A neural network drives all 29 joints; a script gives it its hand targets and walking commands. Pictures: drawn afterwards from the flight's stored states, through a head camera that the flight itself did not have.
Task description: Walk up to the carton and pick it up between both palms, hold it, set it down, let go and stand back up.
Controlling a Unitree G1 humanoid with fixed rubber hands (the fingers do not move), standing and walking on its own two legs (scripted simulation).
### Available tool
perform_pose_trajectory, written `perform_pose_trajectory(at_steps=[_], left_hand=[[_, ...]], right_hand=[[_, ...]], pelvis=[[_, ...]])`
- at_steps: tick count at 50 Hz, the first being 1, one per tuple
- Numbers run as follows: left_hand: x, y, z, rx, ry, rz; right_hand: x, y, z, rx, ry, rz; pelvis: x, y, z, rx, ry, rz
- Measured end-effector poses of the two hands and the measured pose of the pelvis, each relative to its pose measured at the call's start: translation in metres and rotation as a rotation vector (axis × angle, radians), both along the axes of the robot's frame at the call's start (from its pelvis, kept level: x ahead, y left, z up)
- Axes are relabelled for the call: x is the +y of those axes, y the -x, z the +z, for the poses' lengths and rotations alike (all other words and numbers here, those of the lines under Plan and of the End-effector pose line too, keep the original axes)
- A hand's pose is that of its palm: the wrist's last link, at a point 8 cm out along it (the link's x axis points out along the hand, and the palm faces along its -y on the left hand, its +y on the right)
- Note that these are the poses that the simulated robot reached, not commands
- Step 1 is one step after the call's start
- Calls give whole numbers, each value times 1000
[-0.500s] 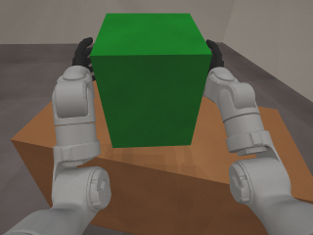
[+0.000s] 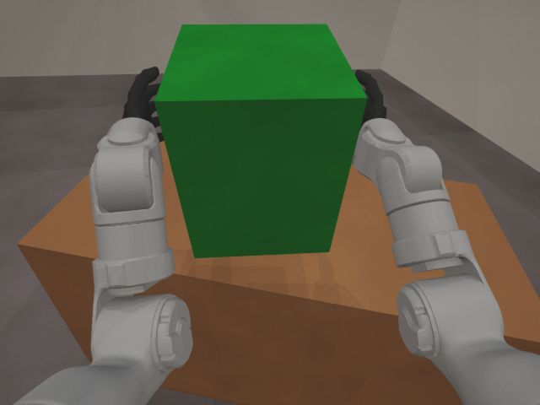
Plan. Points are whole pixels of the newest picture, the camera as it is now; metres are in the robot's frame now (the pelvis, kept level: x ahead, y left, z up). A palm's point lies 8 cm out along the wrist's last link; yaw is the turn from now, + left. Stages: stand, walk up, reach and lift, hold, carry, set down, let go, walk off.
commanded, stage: hold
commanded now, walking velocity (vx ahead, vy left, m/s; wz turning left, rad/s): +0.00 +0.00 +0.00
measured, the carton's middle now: (259, 143) +0.39 +0.00 +0.23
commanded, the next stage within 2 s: set down in 1.14 s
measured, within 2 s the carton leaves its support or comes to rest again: neither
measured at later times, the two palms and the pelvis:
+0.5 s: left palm (133, 124) +0.37 +0.16 +0.27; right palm (360, 115) +0.38 -0.13 +0.29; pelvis +0.01 +0.00 +0.00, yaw +0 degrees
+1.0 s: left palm (139, 129) +0.36 +0.15 +0.27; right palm (366, 125) +0.37 -0.14 +0.28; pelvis +0.01 +0.00 +0.00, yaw +0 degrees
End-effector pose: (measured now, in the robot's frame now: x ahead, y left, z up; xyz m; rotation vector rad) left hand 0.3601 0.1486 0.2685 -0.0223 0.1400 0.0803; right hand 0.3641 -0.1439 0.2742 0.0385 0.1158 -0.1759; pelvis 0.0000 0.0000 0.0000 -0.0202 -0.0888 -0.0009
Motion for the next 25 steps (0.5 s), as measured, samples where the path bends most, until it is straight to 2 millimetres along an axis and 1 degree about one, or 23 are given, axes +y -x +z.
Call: perform_pose_trajectory(at_steps=[8,13,20,25], left_hand=[[-1,0,0,2,19,4],[2,-4,1,2,35,12],[7,-8,3,-1,31,21],[10,-7,3,-16,28,21]], right_hand=[[0,-1,1,1,5,2],[2,-6,5,1,-2,6],[8,-14,10,0,3,21],[10,-14,12,-11,8,21]], pelvis=[[-2,-1,0,-1,-2,-5],[-3,-3,0,-4,-4,-6],[-4,-10,0,2,-4,0],[-4,-15,0,0,-3,3]])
